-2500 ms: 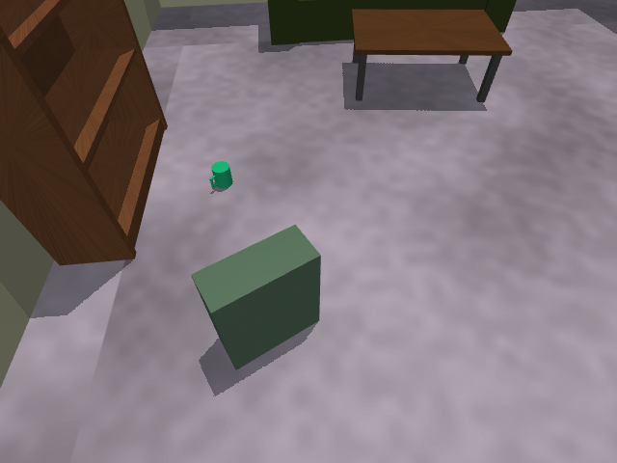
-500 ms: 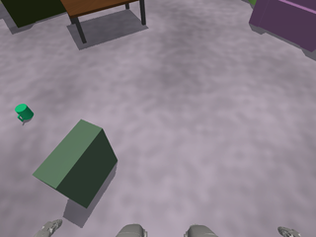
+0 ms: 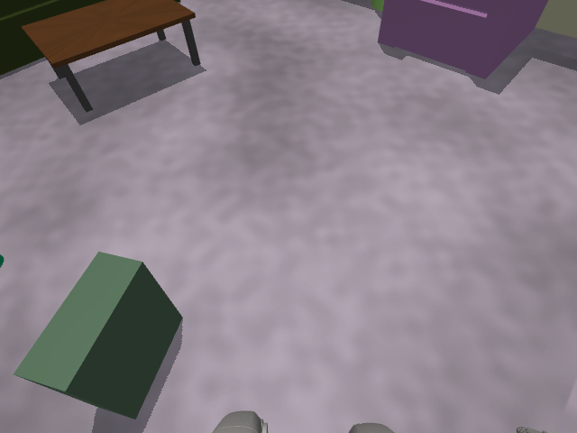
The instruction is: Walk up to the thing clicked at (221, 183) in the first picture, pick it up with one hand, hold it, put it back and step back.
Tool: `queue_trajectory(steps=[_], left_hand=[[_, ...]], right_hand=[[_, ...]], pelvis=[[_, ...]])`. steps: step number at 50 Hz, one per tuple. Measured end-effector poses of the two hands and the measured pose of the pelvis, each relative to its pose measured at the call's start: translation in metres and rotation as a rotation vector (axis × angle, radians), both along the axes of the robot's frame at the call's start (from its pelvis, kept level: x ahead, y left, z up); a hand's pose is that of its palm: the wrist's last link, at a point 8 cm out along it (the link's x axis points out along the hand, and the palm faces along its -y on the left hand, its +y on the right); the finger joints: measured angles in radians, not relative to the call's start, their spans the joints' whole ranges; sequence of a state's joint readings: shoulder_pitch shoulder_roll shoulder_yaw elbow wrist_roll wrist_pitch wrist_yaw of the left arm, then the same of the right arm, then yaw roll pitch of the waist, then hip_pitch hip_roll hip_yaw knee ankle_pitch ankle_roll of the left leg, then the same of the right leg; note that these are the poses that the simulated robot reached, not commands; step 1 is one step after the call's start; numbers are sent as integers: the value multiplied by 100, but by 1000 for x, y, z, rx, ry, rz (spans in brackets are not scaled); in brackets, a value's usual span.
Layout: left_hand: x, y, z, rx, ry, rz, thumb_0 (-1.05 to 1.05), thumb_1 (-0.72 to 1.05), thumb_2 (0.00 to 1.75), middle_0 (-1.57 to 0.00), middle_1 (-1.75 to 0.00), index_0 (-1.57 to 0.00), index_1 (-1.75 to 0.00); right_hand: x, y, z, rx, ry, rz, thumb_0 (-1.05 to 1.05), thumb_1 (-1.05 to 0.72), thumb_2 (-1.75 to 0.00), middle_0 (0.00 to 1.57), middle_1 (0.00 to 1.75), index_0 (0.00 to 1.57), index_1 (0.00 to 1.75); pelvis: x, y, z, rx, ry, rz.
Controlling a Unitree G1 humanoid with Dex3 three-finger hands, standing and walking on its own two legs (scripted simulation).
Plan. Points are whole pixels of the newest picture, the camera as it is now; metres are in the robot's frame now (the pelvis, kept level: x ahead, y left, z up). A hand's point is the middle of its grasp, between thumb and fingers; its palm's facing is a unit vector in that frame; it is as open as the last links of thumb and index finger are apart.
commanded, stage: walk up
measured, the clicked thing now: out of the picture +0.77 +1.29 -0.70
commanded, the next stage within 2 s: stand in 0.74 s
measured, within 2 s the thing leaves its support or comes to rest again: neither
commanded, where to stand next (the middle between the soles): +0.07 +0.01 m, yaw -3 degrees
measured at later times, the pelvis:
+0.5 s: pelvis +0.00 +0.01 +0.01, yaw -5 degrees
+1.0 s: pelvis +0.00 +0.01 +0.03, yaw -4 degrees
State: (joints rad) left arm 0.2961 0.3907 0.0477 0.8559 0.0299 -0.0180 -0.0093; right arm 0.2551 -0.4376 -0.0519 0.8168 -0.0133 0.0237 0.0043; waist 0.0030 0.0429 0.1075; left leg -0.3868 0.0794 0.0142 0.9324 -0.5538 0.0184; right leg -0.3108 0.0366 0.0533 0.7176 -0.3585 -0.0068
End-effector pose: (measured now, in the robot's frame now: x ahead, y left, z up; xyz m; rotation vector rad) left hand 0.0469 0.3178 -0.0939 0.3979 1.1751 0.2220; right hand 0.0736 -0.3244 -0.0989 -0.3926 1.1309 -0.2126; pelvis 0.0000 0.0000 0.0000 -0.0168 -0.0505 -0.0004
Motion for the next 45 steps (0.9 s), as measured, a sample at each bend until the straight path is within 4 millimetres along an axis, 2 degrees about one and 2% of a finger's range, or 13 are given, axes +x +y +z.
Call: queue_trajectory(steps=[5,11,15,22,32,45], left_hand=[[12,1,-1,-8,-16,-22,1,90,90,-21,-30,-21,-30],[40,1,-6,-37,-54,-34,1,90,90,-21,-30,-21,-30],[54,-4,-6,-47,-81,-65,1,90,90,-21,-30,-21,-30],[67,-10,2,-56,-69,-92,1,90,90,-21,-30,-21,-30],[71,-14,8,-46,-26,-98,1,90,90,-21,-30,-21,-30],[76,-21,12,-68,-10,-94,1,90,90,-21,-30,-21,-30]], right_hand=[[0,19,-8,41,-12,-3,1,-90,-90,21,30,21,30],[-14,39,-5,64,-1,-24,1,-90,-90,21,30,21,30],[-16,36,-3,66,1,-52,1,-90,-90,21,30,21,30],[-17,28,2,62,-6,-88,1,-90,-90,21,30,21,30],[-17,24,3,76,18,-123,1,-90,-90,21,30,21,30],[-25,30,7,88,58,-151,1,-90,-90,21,30,21,30]], pelvis=[[1,8,-1,2,12,-15],[1,13,3,16,1,-37],[2,10,5,9,-5,-56],[2,13,12,20,-1,-73],[4,11,20,27,-1,-91],[4,12,29,26,-11,-80]])
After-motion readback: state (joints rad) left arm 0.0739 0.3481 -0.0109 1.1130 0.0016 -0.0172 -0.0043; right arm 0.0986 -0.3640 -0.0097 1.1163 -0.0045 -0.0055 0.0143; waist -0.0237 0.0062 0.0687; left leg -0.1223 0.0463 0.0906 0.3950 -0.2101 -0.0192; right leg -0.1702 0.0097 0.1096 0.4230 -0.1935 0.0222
